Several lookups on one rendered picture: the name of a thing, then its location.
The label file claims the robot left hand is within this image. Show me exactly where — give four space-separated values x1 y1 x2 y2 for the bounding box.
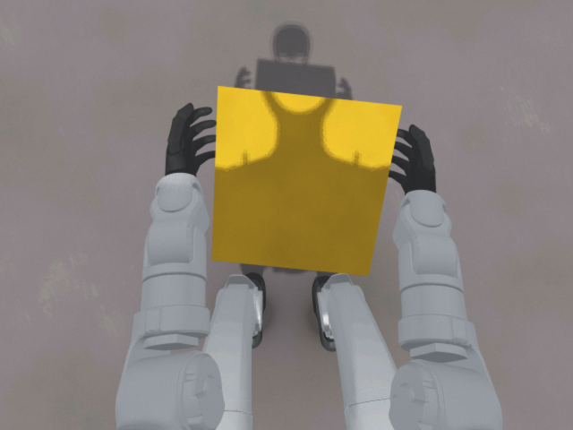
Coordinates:
165 103 217 176

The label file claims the right robot shin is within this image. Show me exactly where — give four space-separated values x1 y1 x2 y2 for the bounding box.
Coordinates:
323 273 364 339

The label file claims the robot shin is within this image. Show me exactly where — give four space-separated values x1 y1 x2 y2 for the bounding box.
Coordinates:
215 275 258 335
323 273 364 339

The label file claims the robot left forearm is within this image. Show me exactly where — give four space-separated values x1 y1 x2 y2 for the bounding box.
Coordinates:
115 173 210 425

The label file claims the left robot shin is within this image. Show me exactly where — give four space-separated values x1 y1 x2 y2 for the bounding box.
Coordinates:
215 275 258 335

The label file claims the right robot upper arm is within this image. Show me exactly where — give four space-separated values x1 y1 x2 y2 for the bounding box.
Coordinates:
389 359 502 430

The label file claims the robot right hand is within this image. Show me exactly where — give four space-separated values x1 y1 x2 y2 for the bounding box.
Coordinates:
389 125 436 195

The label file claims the robot right forearm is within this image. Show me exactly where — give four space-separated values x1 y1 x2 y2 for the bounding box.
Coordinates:
392 190 502 415

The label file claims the left robot upper arm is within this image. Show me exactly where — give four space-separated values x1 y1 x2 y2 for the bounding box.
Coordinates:
116 350 225 430

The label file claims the carton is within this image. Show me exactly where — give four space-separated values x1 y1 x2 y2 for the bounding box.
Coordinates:
211 86 402 276

